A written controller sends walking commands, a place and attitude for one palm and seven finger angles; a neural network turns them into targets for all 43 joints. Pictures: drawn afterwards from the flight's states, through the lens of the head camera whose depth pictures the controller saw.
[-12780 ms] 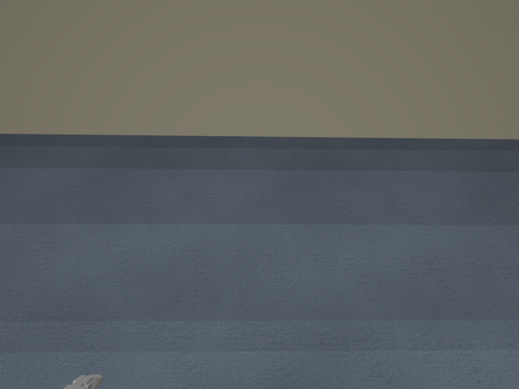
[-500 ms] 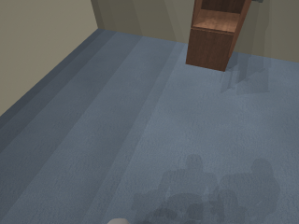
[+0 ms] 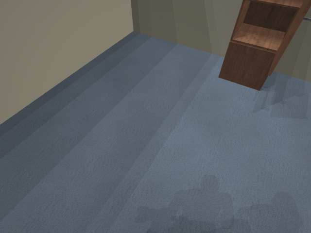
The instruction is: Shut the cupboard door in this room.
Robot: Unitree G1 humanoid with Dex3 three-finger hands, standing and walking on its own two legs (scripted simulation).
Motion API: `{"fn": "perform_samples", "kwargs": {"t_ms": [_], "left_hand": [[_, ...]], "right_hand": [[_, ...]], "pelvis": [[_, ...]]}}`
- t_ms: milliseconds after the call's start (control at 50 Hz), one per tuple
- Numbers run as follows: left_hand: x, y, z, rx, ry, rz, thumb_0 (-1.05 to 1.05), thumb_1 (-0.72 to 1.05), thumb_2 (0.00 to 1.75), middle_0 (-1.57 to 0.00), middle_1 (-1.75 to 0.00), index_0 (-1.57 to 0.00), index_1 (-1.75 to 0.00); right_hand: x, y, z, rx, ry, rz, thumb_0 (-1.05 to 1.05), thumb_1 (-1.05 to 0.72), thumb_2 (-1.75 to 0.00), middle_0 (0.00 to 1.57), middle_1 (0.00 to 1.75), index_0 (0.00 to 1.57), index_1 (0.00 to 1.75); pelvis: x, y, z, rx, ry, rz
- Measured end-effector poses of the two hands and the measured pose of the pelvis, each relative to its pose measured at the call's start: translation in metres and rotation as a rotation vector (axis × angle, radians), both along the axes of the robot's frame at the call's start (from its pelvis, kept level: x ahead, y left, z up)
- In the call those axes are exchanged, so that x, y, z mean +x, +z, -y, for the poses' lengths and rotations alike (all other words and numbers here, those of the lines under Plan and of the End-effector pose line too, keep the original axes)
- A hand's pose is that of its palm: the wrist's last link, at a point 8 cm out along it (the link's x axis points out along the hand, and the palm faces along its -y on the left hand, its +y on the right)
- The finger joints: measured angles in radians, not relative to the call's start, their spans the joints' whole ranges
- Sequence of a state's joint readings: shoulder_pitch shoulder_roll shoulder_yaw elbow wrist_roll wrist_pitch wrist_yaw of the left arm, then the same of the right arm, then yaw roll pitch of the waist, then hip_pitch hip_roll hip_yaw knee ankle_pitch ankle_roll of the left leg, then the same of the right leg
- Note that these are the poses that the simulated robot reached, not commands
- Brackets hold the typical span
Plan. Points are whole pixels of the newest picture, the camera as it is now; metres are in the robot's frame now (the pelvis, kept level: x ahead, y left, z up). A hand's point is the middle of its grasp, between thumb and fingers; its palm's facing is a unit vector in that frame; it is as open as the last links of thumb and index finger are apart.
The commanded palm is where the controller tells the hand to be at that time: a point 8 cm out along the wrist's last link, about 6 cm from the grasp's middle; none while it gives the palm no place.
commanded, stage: stand and wait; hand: left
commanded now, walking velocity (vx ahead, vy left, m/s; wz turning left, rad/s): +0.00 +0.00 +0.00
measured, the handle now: out of the picture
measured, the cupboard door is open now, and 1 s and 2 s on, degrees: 88 88 88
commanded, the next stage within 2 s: turn or walk to find it in 0.14 s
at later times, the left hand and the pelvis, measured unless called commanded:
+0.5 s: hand out of the picture -0.03 +0.17 -0.17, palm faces +0.21 -0.95 -0.24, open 7.4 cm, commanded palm none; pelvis -0.02 -0.02 +0.00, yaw +10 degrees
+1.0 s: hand out of the picture -0.02 +0.19 -0.15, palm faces +0.37 -0.88 -0.29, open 7.4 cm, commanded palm none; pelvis -0.03 -0.03 -0.01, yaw +22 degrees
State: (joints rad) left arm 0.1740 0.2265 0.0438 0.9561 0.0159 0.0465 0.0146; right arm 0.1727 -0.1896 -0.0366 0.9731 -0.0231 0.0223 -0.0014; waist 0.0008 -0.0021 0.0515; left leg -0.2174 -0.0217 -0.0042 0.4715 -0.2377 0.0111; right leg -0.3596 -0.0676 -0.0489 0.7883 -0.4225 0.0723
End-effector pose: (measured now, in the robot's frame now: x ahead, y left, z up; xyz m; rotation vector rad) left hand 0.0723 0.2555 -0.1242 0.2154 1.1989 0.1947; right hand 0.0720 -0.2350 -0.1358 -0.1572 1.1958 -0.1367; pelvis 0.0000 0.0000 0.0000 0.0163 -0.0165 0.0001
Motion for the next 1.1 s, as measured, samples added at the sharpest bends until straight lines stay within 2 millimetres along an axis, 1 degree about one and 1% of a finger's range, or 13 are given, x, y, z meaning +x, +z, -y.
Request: {"fn": "perform_samples", "kwargs": {"t_ms": [80, 180, 300, 380, 480, 560, 600, 660, 760, 840, 940, 1000, 1100], "left_hand": [[-0.003, 0.001, 0.026, 0.016, -0.014, 0.025, 0.01, 0.91, 0.90, -0.20, -0.30, -0.20, -0.30], [-0.028, 0.006, 0.054, -0.013, 0.014, -0.009, 0.01, 0.91, 0.90, -0.20, -0.30, -0.20, -0.30], [-0.059, 0.005, 0.058, -0.015, 0.087, -0.064, 0.01, 0.93, 0.90, -0.20, -0.30, -0.20, -0.30], [-0.080, 0.001, 0.054, -0.024, 0.138, -0.085, 0.01, 0.92, 0.90, -0.20, -0.30, -0.20, -0.30], [-0.112, -0.009, 0.041, -0.041, 0.203, -0.115, 0.01, 0.91, 0.90, -0.20, -0.30, -0.20, -0.30], [-0.138, -0.027, 0.021, -0.061, 0.258, -0.136, 0.01, 0.91, 0.90, -0.20, -0.30, -0.20, -0.30], [-0.147, -0.031, 0.013, -0.063, 0.274, -0.155, 0.01, 0.91, 0.90, -0.20, -0.30, -0.20, -0.30], [-0.151, -0.025, 0.004, -0.063, 0.290, -0.159, 0.01, 0.91, 0.90, -0.20, -0.30, -0.20, -0.30], [-0.141, -0.012, -0.002, -0.046, 0.307, -0.095, 0.01, 0.91, 0.90, -0.20, -0.30, -0.20, -0.30], [-0.127, -0.005, 0.001, -0.021, 0.311, -0.045, 0.01, 0.91, 0.90, -0.20, -0.30, -0.20, -0.30], [-0.112, 0.002, 0.016, 0.023, 0.317, 0.024, 0.01, 0.91, 0.90, -0.20, -0.30, -0.20, -0.30], [-0.116, 0.009, 0.030, 0.034, 0.340, 0.046, 0.01, 0.91, 0.90, -0.20, -0.30, -0.20, -0.30], [-0.138, 0.013, 0.049, 0.022, 0.399, 0.006, 0.01, 0.90, 0.90, -0.20, -0.30, -0.20, -0.30]], "right_hand": [[-0.014, -0.020, 0.016, 0.035, -0.020, -0.031, 0.01, -0.90, -0.90, 0.20, 0.30, 0.20, 0.30], [-0.034, -0.019, 0.029, 0.047, -0.019, -0.109, 0.01, -0.90, -0.90, 0.20, 0.29, 0.20, 0.30], [-0.057, -0.016, 0.041, 0.029, 0.000, -0.202, 0.01, -0.91, -0.90, 0.20, 0.29, 0.20, 0.30], [-0.062, -0.012, 0.042, 0.005, 0.039, -0.248, 0.01, -0.91, -0.90, 0.20, 0.29, 0.19, 0.30], [-0.044, -0.007, 0.030, -0.028, 0.109, -0.220, 0.01, -0.91, -0.90, 0.20, 0.29, 0.19, 0.30], [-0.019, -0.006, 0.011, -0.058, 0.169, -0.129, 0.01, -0.91, -0.90, 0.20, 0.29, 0.19, 0.30], [-0.010, -0.003, 0.001, -0.061, 0.190, -0.089, 0.01, -0.91, -0.90, 0.20, 0.29, 0.19, 0.30], [0.000, 0.005, -0.012, -0.057, 0.219, -0.052, 0.01, -0.91, -0.90, 0.20, 0.29, 0.20, 0.30], [0.014, 0.008, -0.024, -0.036, 0.267, -0.027, 0.01, -0.90, -0.90, 0.20, 0.29, 0.20, 0.30], [0.023, 0.003, -0.021, -0.015, 0.290, -0.021, 0.01, -0.90, -0.90, 0.20, 0.30, 0.20, 0.30], [0.031, -0.016, -0.002, 0.011, 0.311, -0.038, 0.01, -0.90, -0.90, 0.20, 0.30, 0.20, 0.30], [0.035, -0.020, 0.009, 0.007, 0.333, -0.067, 0.01, -0.90, -0.90, 0.20, 0.29, 0.20, 0.30], [0.044, -0.015, 0.020, -0.007, 0.375, -0.105, 0.01, -0.90, -0.90, 0.20, 0.29, 0.20, 0.30]], "pelvis": [[-0.002, -0.008, 0.017, 0.013, 0.006, 0.010], [-0.003, 0.001, 0.031, 0.022, 0.026, 0.014], [-0.007, 0.005, 0.038, 0.017, 0.074, 0.006], [-0.012, 0.005, 0.036, 0.016, 0.111, -0.001], [-0.022, 0.002, 0.025, 0.008, 0.158, -0.007], [-0.031, -0.009, 0.009, -0.019, 0.200, -0.009], [-0.035, -0.009, 0.004, -0.009, 0.205, -0.006], [-0.038, -0.004, 0.000, -0.016, 0.225, -0.007], [-0.039, 0.003, 0.000, -0.020, 0.260, -0.016], [-0.039, 0.002, 0.008, -0.014, 0.293, -0.023], [-0.036, -0.007, 0.027, 0.002, 0.338, -0.032], [-0.035, -0.005, 0.035, 0.004, 0.378, -0.024], [-0.032, 0.002, 0.041, 0.018, 0.426, -0.022]]}}
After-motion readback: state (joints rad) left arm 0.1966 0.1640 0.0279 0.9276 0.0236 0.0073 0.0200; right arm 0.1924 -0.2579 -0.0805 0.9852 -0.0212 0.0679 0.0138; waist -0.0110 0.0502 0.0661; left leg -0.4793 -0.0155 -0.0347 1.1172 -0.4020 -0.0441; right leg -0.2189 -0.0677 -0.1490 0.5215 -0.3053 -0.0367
